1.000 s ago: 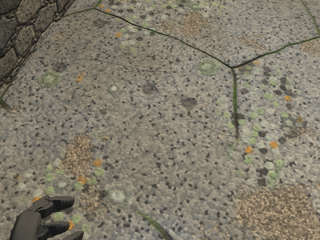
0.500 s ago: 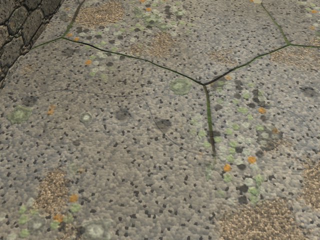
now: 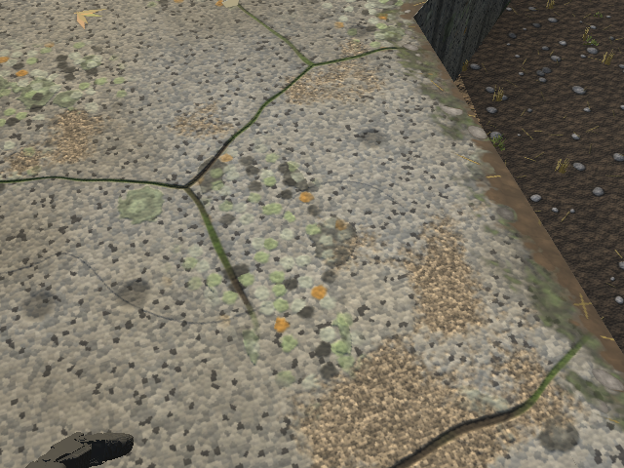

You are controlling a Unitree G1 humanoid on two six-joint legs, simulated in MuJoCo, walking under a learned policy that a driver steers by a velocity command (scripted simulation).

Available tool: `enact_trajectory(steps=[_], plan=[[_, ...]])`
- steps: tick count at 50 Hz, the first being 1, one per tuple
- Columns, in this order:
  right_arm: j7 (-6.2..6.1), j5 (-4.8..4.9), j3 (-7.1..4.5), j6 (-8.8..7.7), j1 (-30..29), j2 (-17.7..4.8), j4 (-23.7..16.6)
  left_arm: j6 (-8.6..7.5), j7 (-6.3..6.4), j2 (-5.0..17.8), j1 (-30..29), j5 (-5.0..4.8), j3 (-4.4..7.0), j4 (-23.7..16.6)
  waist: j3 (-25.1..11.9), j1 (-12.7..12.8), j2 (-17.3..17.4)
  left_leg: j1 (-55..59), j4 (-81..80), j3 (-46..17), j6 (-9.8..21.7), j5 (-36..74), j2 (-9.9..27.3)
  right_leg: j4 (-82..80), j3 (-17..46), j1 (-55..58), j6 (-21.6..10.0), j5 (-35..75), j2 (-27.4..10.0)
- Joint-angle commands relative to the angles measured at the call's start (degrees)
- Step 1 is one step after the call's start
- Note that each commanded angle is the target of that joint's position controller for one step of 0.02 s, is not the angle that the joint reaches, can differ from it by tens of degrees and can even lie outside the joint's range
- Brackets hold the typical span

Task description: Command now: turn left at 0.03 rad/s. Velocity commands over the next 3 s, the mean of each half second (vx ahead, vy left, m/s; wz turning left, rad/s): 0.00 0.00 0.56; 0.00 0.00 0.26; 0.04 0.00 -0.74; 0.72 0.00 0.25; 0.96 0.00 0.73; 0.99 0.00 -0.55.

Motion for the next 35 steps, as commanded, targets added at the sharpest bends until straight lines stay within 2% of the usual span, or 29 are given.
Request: enact_trajectory(steps=[1,2,3,4,5,8,10,12,14,17,19,20,21,22,23,24,25,26,27,28,30,32,35], plan=[[1.35,-1.43,2.03,-1.97,1.92,0.79,-2.62,-1.13,1.40,8.23,7.03,2.88,1.56,-1.01,-18.29,3.22,-13.54,-13.74,11.90,-7.69,-1.56,-16.81,1.17,-3.75,17.70,25.54,-14.82,45.17,-22.27],[0.89,-0.04,0.24,-1.25,-0.91,-6.00,-2.63,-1.84,0.84,6.05,5.25,2.66,1.40,-1.70,-16.01,5.81,-8.60,-13.76,18.04,-9.77,-3.29,-18.61,0.89,-5.02,14.75,21.25,-17.12,39.63,-19.73],[0.56,1.17,-1.05,-0.77,-1.94,-8.55,-3.22,-2.11,0.91,8.61,4.02,2.23,2.30,-0.67,-11.72,5.49,-10.27,-18.54,24.89,-8.75,-3.82,-17.94,-0.49,-5.74,11.86,19.72,-16.05,36.25,-17.69],[-0.26,1.35,-1.81,-0.02,-0.42,-9.26,-1.93,-2.10,1.29,10.89,3.07,1.66,3.24,-0.36,-10.20,5.32,-9.40,-20.91,30.16,-9.23,-4.18,-16.02,-0.77,-7.07,9.75,17.98,-14.81,30.77,-16.62],[-0.97,1.08,-2.30,1.04,1.26,-9.47,-1.46,-2.20,1.56,10.39,1.16,0.90,3.19,-0.20,-7.92,4.38,-9.74,-21.08,33.64,-10.00,-4.85,-13.31,-0.77,-8.35,7.51,13.98,-14.11,28.31,-16.61],[-2.38,1.07,-2.38,3.13,4.49,-6.29,-1.32,-2.44,2.35,5.63,-2.87,1.61,1.98,0.11,-5.53,2.12,-9.44,-20.19,38.87,-8.44,-6.33,-6.22,-0.97,-11.59,0.55,7.44,-13.15,20.57,-15.52],[-2.54,0.69,-2.12,3.59,2.33,-4.76,-3.51,-2.59,2.76,4.47,-3.05,1.85,1.88,1.00,-4.68,2.67,-8.54,-21.51,34.85,-8.03,-6.55,-2.60,0.38,-12.59,-1.38,8.03,-12.95,15.14,-15.89],[-1.68,0.27,-1.56,3.51,0.67,-3.17,-5.76,-2.57,2.99,5.20,-2.92,1.74,2.36,1.86,-5.31,3.25,-7.44,-20.46,28.40,-7.53,-5.95,-0.99,1.65,-12.22,-2.82,9.74,-13.07,13.85,-16.84],[-0.49,-0.01,-1.13,3.39,-0.42,-2.32,-7.92,-2.56,2.75,7.04,-2.80,1.35,3.19,2.51,-6.10,3.70,-7.10,-18.10,22.99,-6.45,-4.64,-1.51,2.36,-11.77,-3.73,10.57,-13.43,15.27,-18.58],[0.70,0.20,-1.78,4.01,0.57,-3.72,-9.88,-2.80,1.67,9.18,-2.96,0.22,4.21,3.21,-6.82,3.03,-7.26,-14.59,17.78,-4.32,-2.22,-2.37,1.80,-9.90,-4.85,11.22,-12.51,18.20,-20.78],[1.07,0.42,-2.34,4.73,1.51,-4.19,-10.79,-2.96,0.98,9.76,-3.63,-0.71,4.63,3.56,-6.91,2.09,-7.09,-11.84,12.96,-2.89,-0.19,-1.57,0.98,-7.14,-6.16,11.47,-10.33,17.67,-21.34],[1.05,0.47,-2.70,4.90,2.91,-4.17,-10.81,-2.83,0.75,9.57,-4.17,-1.27,4.72,3.91,-7.04,0.85,-6.24,-8.61,8.18,-1.73,1.20,1.56,-0.16,-4.04,-7.88,10.39,-8.29,16.03,-20.60],[0.56,0.29,-3.38,4.79,5.00,-5.13,-10.42,-2.66,0.48,8.40,-2.50,-1.68,4.64,5.10,-7.08,-0.04,-3.65,-3.77,2.57,-2.21,3.16,6.95,-1.87,1.40,-10.27,7.72,-5.20,11.57,-18.15],[-0.53,0.21,-5.28,4.29,9.02,-10.14,-9.73,-2.50,0.09,6.29,0.26,-0.87,4.29,6.04,-7.05,-0.71,7.10,4.71,-4.29,-10.51,6.94,26.70,0.53,14.74,-14.36,-0.25,-0.59,1.82,-12.21],[-1.33,-0.37,-7.09,3.37,9.74,-18.71,-11.32,-2.71,0.44,3.43,-4.42,1.62,3.07,1.45,-5.57,-0.13,23.75,13.07,-7.68,-36.48,18.23,44.41,14.04,33.69,-13.35,-22.13,5.65,-26.84,-1.22],[-0.36,-2.37,-6.22,1.17,10.65,-16.43,-12.23,-2.85,1.00,5.23,-9.02,1.46,3.35,0.28,-12.73,-3.07,14.72,12.34,-10.56,-42.52,24.10,37.73,17.34,43.56,0.77,-24.52,5.14,-30.49,1.14],[-0.04,-2.09,-5.48,-0.31,8.35,-14.76,-11.92,-3.00,1.22,6.25,-9.47,0.14,3.63,0.23,-10.93,-1.63,10.01,11.71,-11.64,-37.95,22.22,30.88,15.68,45.08,3.74,-26.51,3.53,-25.77,0.35],[-0.43,-0.73,-5.20,-0.82,5.48,-13.53,-11.93,-3.36,1.62,6.09,-8.69,-0.16,3.74,0.97,-8.52,0.26,6.45,10.27,-11.71,-34.39,18.93,25.37,12.71,43.03,5.15,-27.09,2.16,-19.68,-0.51],[-1.02,0.57,-4.47,-0.49,1.75,-11.47,-12.56,-3.52,2.07,7.44,-7.60,0.46,4.17,1.63,-6.99,2.11,4.40,8.87,-11.14,-31.92,16.28,24.13,10.91,40.15,5.89,-27.39,1.78,-14.48,-1.31],[-1.69,0.86,-3.78,0.02,-0.98,-10.07,-13.46,-3.62,2.15,8.10,-6.40,0.85,4.54,2.23,-7.25,3.61,4.93,6.21,-10.98,-29.61,14.84,25.59,8.96,38.80,6.00,-24.32,1.84,-10.97,-0.97],[-2.48,-0.14,-3.22,0.54,-2.43,-9.32,-14.55,-3.64,1.62,7.11,-3.35,0.77,4.29,4.08,-9.60,4.45,5.05,5.65,-10.32,-26.75,14.24,30.21,7.22,38.06,4.98,-20.99,2.94,-6.29,0.82],[-2.73,-0.47,-2.87,0.57,-1.42,-9.13,-14.30,-3.28,1.47,6.06,-1.98,0.32,3.78,5.44,-10.49,3.84,4.49,5.79,-9.60,-24.82,14.04,32.54,6.31,34.25,4.25,-18.85,4.28,-4.37,1.34],[-2.80,-0.71,-2.47,0.94,-0.68,-9.14,-13.63,-2.83,1.54,5.40,-2.74,0.04,3.26,5.50,-9.33,2.59,6.64,5.20,-9.32,-24.85,13.91,29.16,5.44,27.96,3.87,-17.20,5.64,-3.61,1.16]])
